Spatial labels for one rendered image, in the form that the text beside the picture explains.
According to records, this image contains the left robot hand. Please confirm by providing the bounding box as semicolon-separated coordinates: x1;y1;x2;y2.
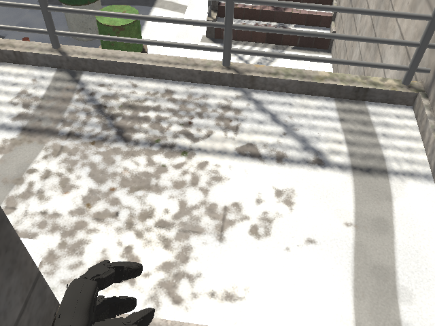
54;260;155;326

